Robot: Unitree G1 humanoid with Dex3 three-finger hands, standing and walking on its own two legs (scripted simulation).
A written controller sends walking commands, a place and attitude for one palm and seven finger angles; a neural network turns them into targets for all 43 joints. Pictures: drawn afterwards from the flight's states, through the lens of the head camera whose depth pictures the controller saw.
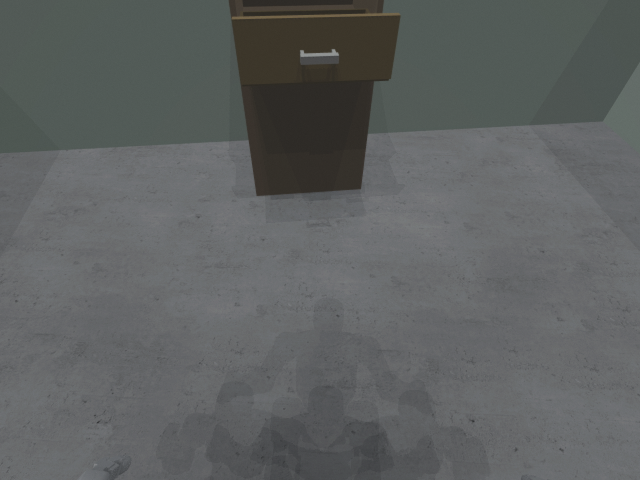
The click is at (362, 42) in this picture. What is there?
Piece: drawer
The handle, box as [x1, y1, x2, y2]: [300, 49, 338, 64]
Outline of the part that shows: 338,54 334,49 332,49 330,53 304,53 303,50 300,50 300,62 301,64 338,63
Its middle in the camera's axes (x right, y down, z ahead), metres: -0.01 -0.52 +1.09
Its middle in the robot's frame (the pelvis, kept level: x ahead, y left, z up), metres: +1.17 +0.06 +0.01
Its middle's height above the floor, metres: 0.78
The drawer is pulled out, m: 0.28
